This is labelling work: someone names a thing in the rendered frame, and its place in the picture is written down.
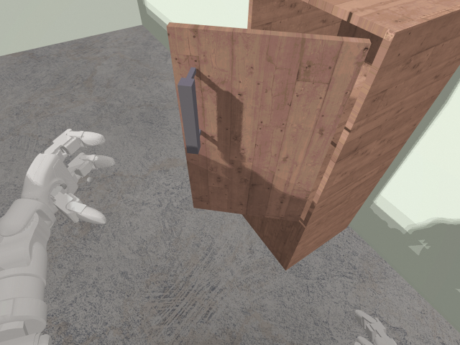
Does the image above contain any left robot hand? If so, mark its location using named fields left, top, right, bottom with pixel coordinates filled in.
left=21, top=129, right=115, bottom=224

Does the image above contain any right robot hand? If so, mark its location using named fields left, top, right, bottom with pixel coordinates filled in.
left=354, top=310, right=397, bottom=345

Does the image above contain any cupboard door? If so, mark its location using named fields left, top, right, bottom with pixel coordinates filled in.
left=167, top=22, right=371, bottom=221

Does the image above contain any handle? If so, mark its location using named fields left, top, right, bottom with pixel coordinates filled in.
left=178, top=68, right=201, bottom=155

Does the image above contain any robot left forearm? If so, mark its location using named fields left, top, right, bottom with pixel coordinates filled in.
left=0, top=198, right=56, bottom=342

